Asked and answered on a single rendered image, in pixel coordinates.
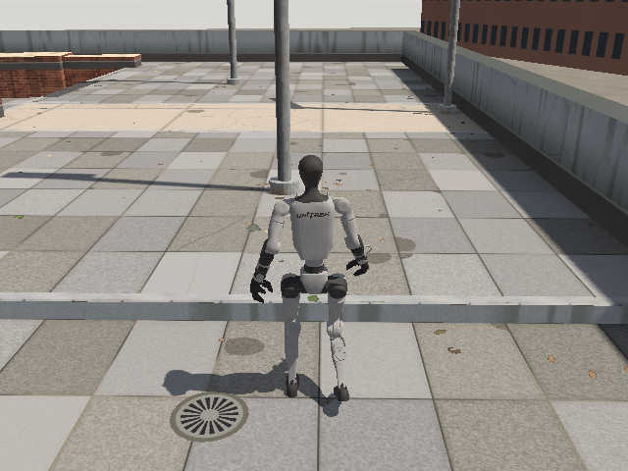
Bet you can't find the robot right hand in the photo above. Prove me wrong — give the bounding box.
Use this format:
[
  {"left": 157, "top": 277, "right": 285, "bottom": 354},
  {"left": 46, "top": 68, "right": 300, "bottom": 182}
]
[{"left": 346, "top": 260, "right": 369, "bottom": 277}]

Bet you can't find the robot head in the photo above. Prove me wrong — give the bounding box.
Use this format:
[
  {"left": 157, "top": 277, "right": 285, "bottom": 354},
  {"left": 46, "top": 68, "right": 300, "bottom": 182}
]
[{"left": 295, "top": 155, "right": 329, "bottom": 203}]

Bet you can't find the robot right shin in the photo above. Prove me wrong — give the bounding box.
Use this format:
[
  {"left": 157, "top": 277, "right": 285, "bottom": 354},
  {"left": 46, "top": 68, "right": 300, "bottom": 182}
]
[{"left": 330, "top": 321, "right": 346, "bottom": 389}]

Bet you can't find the robot left hand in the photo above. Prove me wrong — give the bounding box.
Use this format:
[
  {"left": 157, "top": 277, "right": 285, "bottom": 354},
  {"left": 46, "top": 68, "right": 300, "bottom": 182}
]
[{"left": 250, "top": 278, "right": 273, "bottom": 303}]

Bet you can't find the robot right forearm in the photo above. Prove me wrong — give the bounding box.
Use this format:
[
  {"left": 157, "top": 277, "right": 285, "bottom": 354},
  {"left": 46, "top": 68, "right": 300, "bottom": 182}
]
[{"left": 350, "top": 235, "right": 367, "bottom": 265}]

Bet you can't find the right robot upper arm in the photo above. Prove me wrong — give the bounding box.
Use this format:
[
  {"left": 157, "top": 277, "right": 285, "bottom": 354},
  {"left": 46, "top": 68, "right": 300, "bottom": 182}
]
[{"left": 333, "top": 197, "right": 361, "bottom": 249}]

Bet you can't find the left robot upper arm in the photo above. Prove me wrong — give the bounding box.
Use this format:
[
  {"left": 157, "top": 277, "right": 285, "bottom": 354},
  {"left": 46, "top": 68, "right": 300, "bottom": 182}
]
[{"left": 265, "top": 198, "right": 291, "bottom": 255}]

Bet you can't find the robot left forearm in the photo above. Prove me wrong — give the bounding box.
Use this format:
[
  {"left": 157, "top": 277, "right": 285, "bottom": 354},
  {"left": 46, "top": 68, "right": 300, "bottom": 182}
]
[{"left": 253, "top": 239, "right": 274, "bottom": 283}]

